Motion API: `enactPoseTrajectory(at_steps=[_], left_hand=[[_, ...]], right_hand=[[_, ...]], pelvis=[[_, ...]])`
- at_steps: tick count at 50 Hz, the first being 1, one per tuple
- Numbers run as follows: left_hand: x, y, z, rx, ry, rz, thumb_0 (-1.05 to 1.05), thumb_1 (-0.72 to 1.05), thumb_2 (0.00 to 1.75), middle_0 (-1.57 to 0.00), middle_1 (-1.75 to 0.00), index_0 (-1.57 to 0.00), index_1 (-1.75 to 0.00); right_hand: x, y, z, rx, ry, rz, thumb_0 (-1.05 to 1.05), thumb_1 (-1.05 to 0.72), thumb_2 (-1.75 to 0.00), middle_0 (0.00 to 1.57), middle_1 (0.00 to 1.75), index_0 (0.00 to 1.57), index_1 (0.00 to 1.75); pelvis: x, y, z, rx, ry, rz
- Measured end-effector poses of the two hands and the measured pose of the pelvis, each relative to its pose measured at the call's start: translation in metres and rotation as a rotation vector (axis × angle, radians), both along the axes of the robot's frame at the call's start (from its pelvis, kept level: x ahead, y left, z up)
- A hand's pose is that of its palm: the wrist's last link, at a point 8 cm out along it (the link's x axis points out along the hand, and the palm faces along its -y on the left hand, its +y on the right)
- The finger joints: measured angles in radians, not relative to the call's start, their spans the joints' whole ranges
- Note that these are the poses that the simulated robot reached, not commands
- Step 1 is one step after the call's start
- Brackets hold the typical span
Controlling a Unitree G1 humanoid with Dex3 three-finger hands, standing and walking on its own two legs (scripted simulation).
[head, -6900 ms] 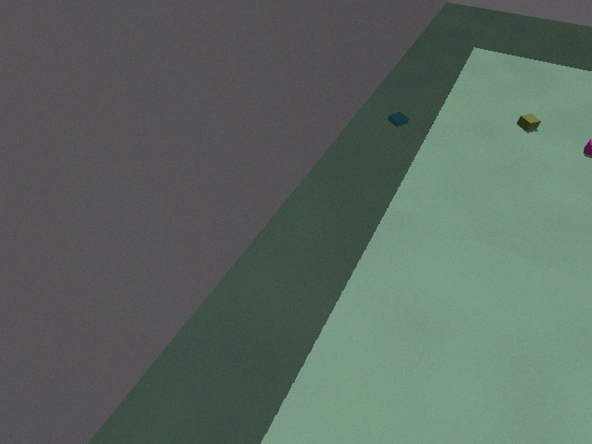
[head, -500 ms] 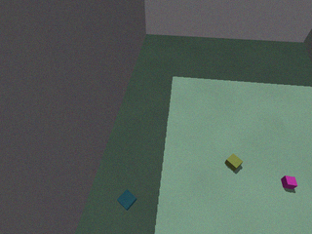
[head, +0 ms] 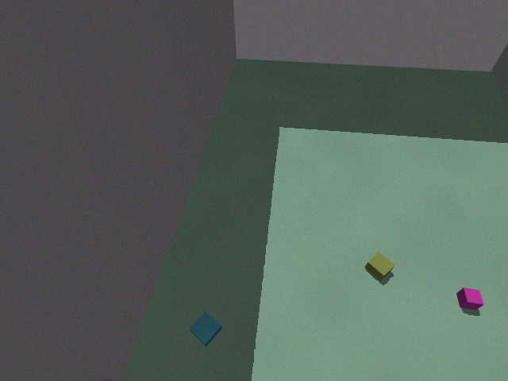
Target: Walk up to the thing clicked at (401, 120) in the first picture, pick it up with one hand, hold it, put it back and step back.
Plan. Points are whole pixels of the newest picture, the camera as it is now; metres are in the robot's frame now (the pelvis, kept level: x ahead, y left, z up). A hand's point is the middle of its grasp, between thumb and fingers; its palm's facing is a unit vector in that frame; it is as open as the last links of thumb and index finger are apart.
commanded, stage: stand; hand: left
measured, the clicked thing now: (205, 328) +0.43 +0.22 -0.77
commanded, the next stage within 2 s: none
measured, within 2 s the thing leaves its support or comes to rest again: neither
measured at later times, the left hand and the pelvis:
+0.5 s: hand out of the picture +0.08 +0.24 -0.16, palm faces -0.03 -0.94 -0.34, open 7.4 cm; pelvis +0.00 -0.01 +0.00, yaw +0 degrees
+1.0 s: hand out of the picture +0.08 +0.24 -0.16, palm faces -0.03 -0.94 -0.34, open 7.4 cm; pelvis +0.01 -0.01 +0.00, yaw +0 degrees
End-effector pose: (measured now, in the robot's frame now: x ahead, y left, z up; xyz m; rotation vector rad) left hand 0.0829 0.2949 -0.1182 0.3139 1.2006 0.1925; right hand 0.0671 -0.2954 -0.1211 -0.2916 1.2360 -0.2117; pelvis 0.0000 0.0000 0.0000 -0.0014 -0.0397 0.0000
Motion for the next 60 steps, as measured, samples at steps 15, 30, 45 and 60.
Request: enactPoseTrajectory(at_steps=[15,30,45,60], left_hand=[[-0.012,-0.005,-0.004,-0.007,0.038,-0.002,0.01,0.90,0.90,-0.20,-0.30,-0.20,-0.30],[-0.011,-0.007,-0.001,0.005,0.030,-0.003,0.01,0.90,0.90,-0.20,-0.30,-0.20,-0.30],[-0.008,-0.012,-0.001,0.004,0.036,-0.004,0.01,0.90,0.90,-0.20,-0.30,-0.20,-0.30],[-0.004,-0.015,0.001,0.008,0.017,-0.007,0.01,0.90,0.90,-0.20,-0.30,-0.20,-0.30]], right_hand=[[0.006,-0.006,0.003,-0.011,0.000,0.011,0.00,-0.90,-0.90,0.20,0.30,0.21,0.30],[0.005,-0.010,0.001,-0.003,0.001,0.017,0.00,-0.90,-0.90,0.20,0.30,0.21,0.30],[0.003,-0.015,0.000,-0.006,0.018,0.012,0.00,-0.90,-0.90,0.20,0.30,0.21,0.30],[0.006,-0.018,0.000,-0.006,-0.003,0.016,0.00,-0.90,-0.90,0.20,0.30,0.21,0.30]], pelvis=[[0.002,-0.004,0.001,0.000,0.008,0.003],[0.002,-0.009,0.001,0.000,0.008,0.004],[0.006,-0.013,0.000,0.002,0.009,0.002],[0.006,-0.017,0.000,0.001,0.002,0.000]])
